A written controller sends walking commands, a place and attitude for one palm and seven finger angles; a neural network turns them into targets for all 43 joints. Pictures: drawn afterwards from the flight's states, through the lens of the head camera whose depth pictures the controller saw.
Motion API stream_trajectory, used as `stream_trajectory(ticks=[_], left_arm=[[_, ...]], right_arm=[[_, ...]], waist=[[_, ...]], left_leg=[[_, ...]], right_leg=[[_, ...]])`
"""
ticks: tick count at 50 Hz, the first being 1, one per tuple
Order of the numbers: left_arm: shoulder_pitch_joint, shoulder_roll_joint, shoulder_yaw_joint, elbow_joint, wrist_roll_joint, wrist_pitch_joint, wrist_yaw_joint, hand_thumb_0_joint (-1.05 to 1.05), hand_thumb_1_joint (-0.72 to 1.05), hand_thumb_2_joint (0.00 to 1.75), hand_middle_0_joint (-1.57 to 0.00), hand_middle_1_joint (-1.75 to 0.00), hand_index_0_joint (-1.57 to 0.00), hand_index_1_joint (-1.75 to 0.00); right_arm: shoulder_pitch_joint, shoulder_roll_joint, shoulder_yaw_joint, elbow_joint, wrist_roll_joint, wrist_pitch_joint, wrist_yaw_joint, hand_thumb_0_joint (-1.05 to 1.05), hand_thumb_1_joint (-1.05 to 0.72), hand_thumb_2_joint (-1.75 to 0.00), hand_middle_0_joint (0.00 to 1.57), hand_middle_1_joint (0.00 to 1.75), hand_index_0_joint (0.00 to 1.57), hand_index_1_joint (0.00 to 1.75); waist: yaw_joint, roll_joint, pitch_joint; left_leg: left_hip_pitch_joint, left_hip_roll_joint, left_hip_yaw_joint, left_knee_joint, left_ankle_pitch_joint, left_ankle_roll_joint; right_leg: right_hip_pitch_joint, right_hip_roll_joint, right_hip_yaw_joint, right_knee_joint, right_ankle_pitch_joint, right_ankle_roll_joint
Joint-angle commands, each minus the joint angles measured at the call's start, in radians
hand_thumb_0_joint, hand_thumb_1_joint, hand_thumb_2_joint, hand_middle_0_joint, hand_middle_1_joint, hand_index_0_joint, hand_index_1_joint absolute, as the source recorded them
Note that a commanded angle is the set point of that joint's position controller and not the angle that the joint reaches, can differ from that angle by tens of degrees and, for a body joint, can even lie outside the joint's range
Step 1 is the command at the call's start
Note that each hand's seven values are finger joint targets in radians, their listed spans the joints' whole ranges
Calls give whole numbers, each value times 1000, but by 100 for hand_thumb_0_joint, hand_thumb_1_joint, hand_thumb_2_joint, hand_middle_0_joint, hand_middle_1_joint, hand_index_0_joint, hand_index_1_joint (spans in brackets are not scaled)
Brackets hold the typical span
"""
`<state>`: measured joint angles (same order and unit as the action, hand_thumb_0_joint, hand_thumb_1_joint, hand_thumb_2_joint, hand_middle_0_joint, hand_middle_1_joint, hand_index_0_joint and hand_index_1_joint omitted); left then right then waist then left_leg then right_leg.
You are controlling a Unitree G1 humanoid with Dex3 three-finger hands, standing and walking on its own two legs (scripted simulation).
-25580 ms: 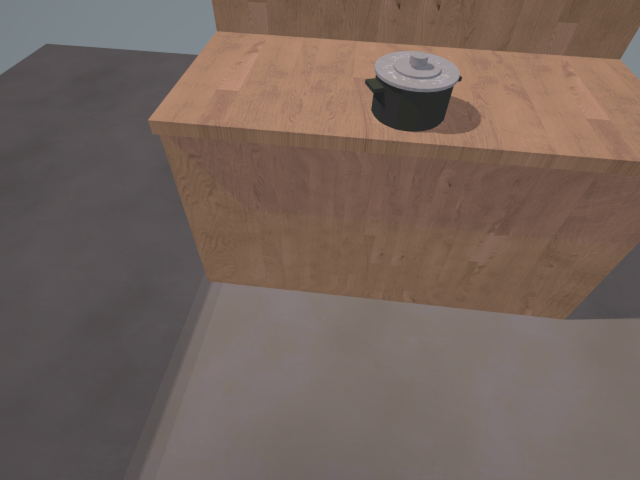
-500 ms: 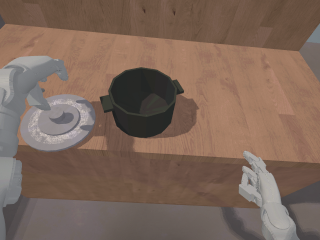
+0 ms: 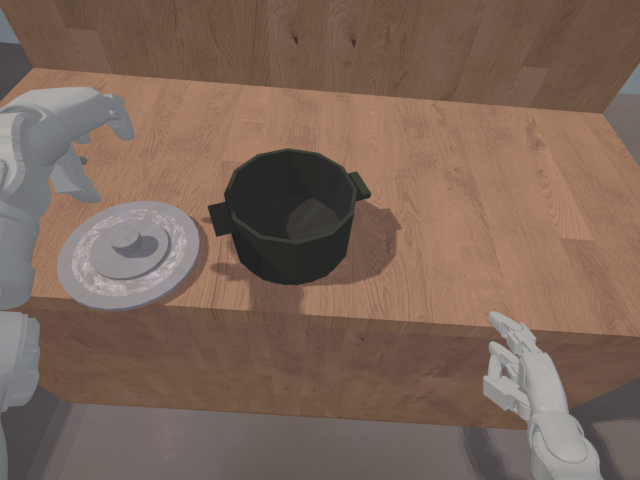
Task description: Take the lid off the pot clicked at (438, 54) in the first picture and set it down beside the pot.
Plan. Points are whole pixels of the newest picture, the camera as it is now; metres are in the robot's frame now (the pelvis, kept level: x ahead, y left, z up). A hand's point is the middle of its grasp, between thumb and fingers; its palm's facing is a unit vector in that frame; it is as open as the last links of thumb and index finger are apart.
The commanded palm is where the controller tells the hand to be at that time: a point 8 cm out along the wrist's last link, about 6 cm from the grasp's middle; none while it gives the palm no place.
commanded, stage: raise the empty hand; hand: left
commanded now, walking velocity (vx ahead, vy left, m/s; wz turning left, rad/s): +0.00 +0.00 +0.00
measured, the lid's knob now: (125, 240) +0.43 +0.31 +0.00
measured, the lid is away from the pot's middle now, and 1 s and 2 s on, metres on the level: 0.25 0.25 0.25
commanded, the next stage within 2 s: draw the hand back to the body in 0.18 s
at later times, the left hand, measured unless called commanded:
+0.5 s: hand (81, 161) +0.42 +0.30 +0.16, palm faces -0.30 -0.09 -0.95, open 11.0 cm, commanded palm +0.41 +0.29 +0.22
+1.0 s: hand (128, 158) +0.39 +0.22 +0.20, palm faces +0.33 -0.89 -0.32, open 11.0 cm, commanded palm +0.34 +0.27 +0.21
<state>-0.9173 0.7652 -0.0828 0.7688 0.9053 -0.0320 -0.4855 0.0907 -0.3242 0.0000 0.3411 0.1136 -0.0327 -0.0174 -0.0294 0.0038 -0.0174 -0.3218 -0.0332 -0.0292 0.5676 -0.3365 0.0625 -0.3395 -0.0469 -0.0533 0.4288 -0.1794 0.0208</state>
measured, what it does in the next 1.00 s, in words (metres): stands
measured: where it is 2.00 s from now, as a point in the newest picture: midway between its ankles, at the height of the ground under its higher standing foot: outside the picture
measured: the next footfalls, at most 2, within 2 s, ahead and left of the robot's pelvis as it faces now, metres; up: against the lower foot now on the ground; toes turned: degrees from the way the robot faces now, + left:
none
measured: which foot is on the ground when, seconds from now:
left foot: down 0.00-1.00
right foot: down 0.00-1.00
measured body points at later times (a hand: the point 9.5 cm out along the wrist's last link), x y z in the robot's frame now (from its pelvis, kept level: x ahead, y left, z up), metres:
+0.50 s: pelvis +0.00 -0.01 +0.00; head +0.03 +0.00 +0.45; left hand +0.43 +0.30 +0.22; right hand +0.24 -0.26 +0.00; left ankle -0.03 +0.07 -0.73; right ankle +0.02 -0.17 -0.73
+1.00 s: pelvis +0.01 -0.03 +0.00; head +0.02 -0.02 +0.45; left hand +0.36 +0.27 +0.22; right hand +0.24 -0.26 -0.01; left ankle -0.03 +0.07 -0.73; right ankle +0.02 -0.17 -0.73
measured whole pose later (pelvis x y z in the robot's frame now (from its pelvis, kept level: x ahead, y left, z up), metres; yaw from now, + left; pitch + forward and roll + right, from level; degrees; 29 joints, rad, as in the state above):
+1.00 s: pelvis +0.01 -0.03 +0.00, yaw -2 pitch +0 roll -1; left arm -0.41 0.48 0.28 0.27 0.03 -0.11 0.02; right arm 0.12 -0.25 0.05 0.42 0.07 -0.16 -0.06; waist 0.02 -0.01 0.03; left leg -0.15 0.00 -0.01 0.48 -0.33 0.02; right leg -0.22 -0.01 -0.03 0.42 -0.20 0.01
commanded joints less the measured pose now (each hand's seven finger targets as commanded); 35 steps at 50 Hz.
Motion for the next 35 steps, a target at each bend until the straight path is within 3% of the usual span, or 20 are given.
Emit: stream_trajectory(ticks=[1, 2, 6, 8, 12, 14, 16, 20, 23, 24, 25, 26, 28, 30, 31, 32, 35], left_arm=[[-519, 304, 113, -213, -6, 4, 30, 0, -4, 71, -38, -81, -38, -81], [-532, 322, 129, -242, 0, 4, 32, 0, -4, 71, -38, -81, -38, -81], [-487, 225, 49, -138, -13, 24, 9, 0, -4, 71, -38, -81, -38, -81], [-494, 251, 70, -110, -8, 21, 6, 0, -4, 71, -38, -81, -38, -81], [-566, 276, 75, -201, -1, 8, 4, 0, -4, 71, -38, -81, -38, -81], [-538, 263, 75, -171, -6, 5, 3, 0, -4, 71, -38, -81, -38, -81], [-491, 324, 129, -182, -8, -3, 9, 0, -4, 71, -38, -81, -38, -81], [-419, 274, 113, -208, -14, 6, 8, 0, -4, 71, -38, -81, -38, -81], [-399, 338, 172, -303, -18, 3, 15, 0, -4, 71, -38, -81, -38, -81], [-367, 301, 150, -292, -24, 6, 12, 0, -4, 71, -38, -81, -38, -81], [-346, 324, 177, -313, -31, 8, 11, 0, -4, 71, -38, -81, -38, -81], [-333, 334, 181, -318, -36, 10, 13, 0, -4, 71, -38, -81, -38, -81], [-308, 300, 166, -327, -39, 17, 11, 0, -4, 71, -38, -81, -38, -81], [-284, 335, 203, -405, -46, 16, 15, 0, -4, 71, -38, -81, -38, -81], [-283, 344, 207, -467, -49, 17, 20, 0, -4, 71, -38, -81, -38, -81], [-254, 331, 210, -469, -51, 20, 21, 0, -4, 71, -38, -81, -38, -81], [-155, 302, 207, -433, -68, 33, 14, 0, -4, 71, -38, -81, -38, -81]], right_arm=[[117, -133, -9, 112, -19, 107, -2, 0, -90, -90, 20, 30, 20, 30], [114, -130, -7, 107, -19, 107, 1, 0, -90, -90, 20, 30, 20, 30], [111, -128, -7, 121, -14, 105, -2, 0, -90, -90, 20, 30, 20, 30], [110, -134, -4, 129, -12, 110, -3, 0, -90, -90, 20, 30, 20, 30], [99, -133, -4, 118, -20, 111, -7, 0, -90, -90, 20, 30, 20, 30], [105, -129, -2, 123, -18, 108, -9, 0, -90, -90, 20, 30, 20, 30], [106, -132, -5, 109, -19, 110, -7, 0, -90, -90, 20, 30, 20, 30], [88, -123, -4, 92, -17, 120, 5, 0, -90, -90, 20, 30, 20, 30], [70, -123, -6, 73, -19, 123, 12, 0, -90, -90, 20, 30, 20, 30], [67, -117, -4, 65, -20, 121, 13, 0, -90, -90, 20, 30, 20, 30], [67, -119, -5, 68, -20, 124, 14, 0, -90, -90, 20, 30, 20, 30], [62, -123, -8, 65, -21, 126, 16, 0, -90, -90, 20, 30, 20, 30], [50, -116, -4, 63, -20, 128, 19, 0, -90, -90, 20, 30, 20, 30], [40, -118, -8, 55, -21, 130, 22, 0, -90, -90, 20, 30, 20, 30], [29, -119, -13, 47, -25, 129, 24, 0, -90, -90, 20, 30, 20, 30], [28, -110, -9, 43, -28, 128, 25, 0, -90, -90, 20, 30, 20, 30], [16, -111, -5, 48, -23, 132, 29, 0, -90, -90, 20, 30, 20, 30]], waist=[[-10, 218, -294], [-5, 233, -315], [-23, 181, -243], [-20, 151, -223], [-14, 209, -284], [-15, 200, -279], [-5, 188, -294], [0, 181, -282], [14, 199, -313], [11, 193, -301], [16, 171, -314], [9, 185, -300], [11, 194, -269], [23, 194, -301], [20, 225, -319], [26, 226, -319], [27, 185, -256]], left_leg=[[184, 27, -47, -72, 529, -48], [198, 27, -55, -76, 554, -53], [158, 28, -41, -80, 495, -45], [132, 26, -34, -91, 419, -39], [173, 25, -38, -86, 469, -41], [178, 26, -38, -80, 484, -40], [162, 22, -33, -81, 486, -38], [158, 25, -35, -87, 510, -37], [172, 20, -38, -91, 520, -32], [173, 17, -38, -87, 542, -29], [178, 19, -37, -88, 545, -27], [173, 20, -33, -89, 536, -28], [166, 20, -38, -99, 510, -29], [185, 19, -44, -104, 530, -26], [205, 19, -44, -99, 557, -27], [212, 16, -47, -100, 570, -25], [174, 16, -42, -111, 521, -24]], right_leg=[[89, 46, -26, 3, 192, -72], [101, 50, -26, 6, 198, -73], [73, 48, -31, -5, 175, -67], [71, 50, -34, -3, 146, -67], [89, 47, -29, 4, 169, -71], [82, 50, -32, 5, 170, -69], [110, 45, -27, 5, 188, -71], [109, 48, -28, 1, 191, -70], [145, 47, -24, -1, 206, -74], [141, 48, -23, -4, 215, -74], [157, 48, -24, -5, 226, -71], [154, 45, -21, -8, 220, -72], [141, 49, -27, -15, 193, -72], [166, 48, -24, -16, 202, -74], [172, 44, -18, -16, 213, -75], [172, 49, -20, -18, 211, -74], [167, 50, -28, -26, 194, -73]])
